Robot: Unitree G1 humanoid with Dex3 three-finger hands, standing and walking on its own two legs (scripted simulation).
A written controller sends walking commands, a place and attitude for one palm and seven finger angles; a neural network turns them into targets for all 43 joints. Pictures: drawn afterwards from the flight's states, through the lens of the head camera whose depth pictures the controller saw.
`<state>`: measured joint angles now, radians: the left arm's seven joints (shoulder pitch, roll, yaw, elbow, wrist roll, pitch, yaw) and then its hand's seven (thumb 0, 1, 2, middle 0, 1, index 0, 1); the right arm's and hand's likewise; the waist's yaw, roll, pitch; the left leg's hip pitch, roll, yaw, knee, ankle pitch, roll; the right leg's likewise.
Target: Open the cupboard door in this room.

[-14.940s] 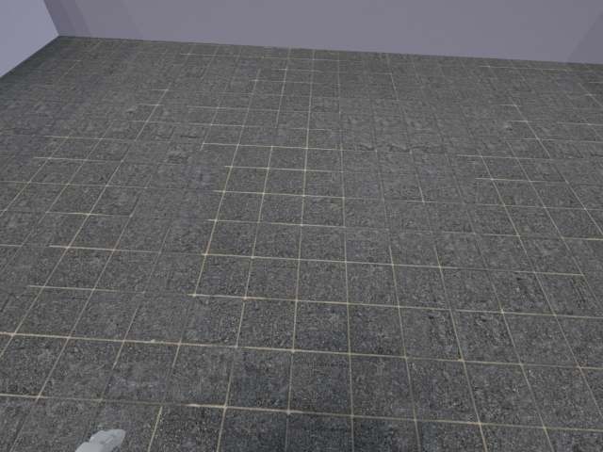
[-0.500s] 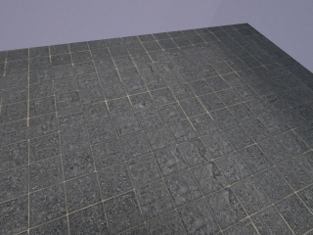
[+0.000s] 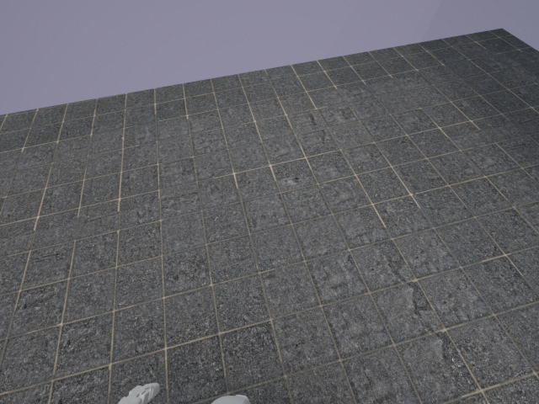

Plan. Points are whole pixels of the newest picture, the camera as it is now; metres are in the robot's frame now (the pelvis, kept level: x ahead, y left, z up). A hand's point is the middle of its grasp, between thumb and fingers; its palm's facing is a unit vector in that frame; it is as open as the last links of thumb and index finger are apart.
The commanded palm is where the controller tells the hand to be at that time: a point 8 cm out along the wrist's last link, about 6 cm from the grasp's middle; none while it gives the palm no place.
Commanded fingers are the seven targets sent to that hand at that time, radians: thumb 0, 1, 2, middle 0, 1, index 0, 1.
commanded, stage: turn or walk to find it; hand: left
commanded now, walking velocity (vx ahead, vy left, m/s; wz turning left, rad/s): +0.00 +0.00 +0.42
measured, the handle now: out of the picture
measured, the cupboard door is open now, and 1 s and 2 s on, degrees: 0 0 0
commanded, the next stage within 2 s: none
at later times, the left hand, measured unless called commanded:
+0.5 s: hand out of the picture -0.06 +0.25 -0.19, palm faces +0.28 -0.93 -0.23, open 7.4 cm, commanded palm none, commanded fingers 0.00 0.90 0.90 -0.20 -0.30 -0.20 -0.30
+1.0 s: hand out of the picture -0.01 +0.22 -0.14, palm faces +0.40 -0.88 -0.28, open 7.4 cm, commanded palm none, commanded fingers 0.00 0.90 0.90 -0.20 -0.30 -0.20 -0.30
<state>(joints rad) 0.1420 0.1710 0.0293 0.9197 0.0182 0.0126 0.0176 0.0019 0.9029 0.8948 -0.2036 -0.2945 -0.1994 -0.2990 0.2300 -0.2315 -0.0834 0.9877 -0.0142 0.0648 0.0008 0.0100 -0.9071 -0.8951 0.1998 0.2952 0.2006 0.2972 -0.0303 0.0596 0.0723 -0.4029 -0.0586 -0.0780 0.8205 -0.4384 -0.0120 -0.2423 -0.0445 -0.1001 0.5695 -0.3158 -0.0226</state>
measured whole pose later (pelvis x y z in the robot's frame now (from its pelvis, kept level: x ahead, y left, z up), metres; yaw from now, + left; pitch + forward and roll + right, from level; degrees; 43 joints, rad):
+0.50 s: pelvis -0.02 +0.04 +0.00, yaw +13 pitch -1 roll -1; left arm 0.25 0.26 0.06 1.01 0.02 0.08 0.02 0.00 0.90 0.89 -0.20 -0.29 -0.20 -0.30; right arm 0.13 -0.20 -0.05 0.96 -0.01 0.02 0.00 0.01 -0.91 -0.90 0.20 0.29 0.20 0.30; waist 0.04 -0.06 0.08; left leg -0.24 0.01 0.07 0.59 -0.33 0.04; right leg -0.37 -0.13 -0.12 0.95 -0.53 0.06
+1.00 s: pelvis -0.04 +0.00 +0.00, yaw +25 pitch -1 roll +1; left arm 0.12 0.18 0.03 0.91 0.02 0.02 0.02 0.00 0.90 0.89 -0.20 -0.29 -0.20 -0.30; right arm 0.25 -0.22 -0.08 0.99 -0.01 0.07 0.00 0.01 -0.91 -0.90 0.20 0.30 0.20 0.30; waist -0.04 0.05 0.07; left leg -0.39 -0.07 -0.09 0.77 -0.41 -0.01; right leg -0.25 -0.04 -0.08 0.57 -0.29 -0.02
